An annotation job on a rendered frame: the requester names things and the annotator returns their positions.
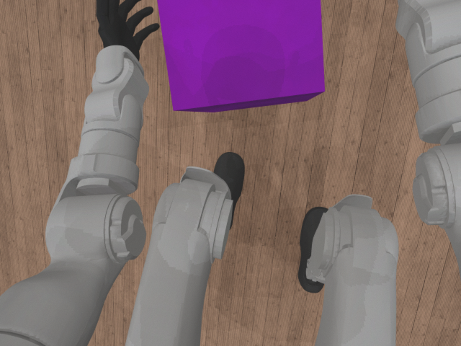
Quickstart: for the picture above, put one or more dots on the right robot forearm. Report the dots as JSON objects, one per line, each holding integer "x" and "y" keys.
{"x": 432, "y": 31}

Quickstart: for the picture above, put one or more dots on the left robot upper arm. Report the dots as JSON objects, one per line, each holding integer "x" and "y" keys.
{"x": 89, "y": 238}

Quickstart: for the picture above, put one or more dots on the right robot foot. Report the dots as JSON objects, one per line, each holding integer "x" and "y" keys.
{"x": 309, "y": 227}

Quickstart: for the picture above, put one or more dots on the left robot hand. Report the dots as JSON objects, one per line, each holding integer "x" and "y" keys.
{"x": 115, "y": 30}

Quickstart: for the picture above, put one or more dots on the left robot forearm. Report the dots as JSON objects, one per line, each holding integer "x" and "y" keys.
{"x": 110, "y": 137}

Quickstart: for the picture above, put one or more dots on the carton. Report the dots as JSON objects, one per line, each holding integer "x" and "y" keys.
{"x": 235, "y": 54}

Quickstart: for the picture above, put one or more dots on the left robot shin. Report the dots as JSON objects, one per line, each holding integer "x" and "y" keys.
{"x": 195, "y": 173}

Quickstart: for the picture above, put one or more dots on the right robot upper arm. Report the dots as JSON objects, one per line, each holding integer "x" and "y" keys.
{"x": 437, "y": 191}

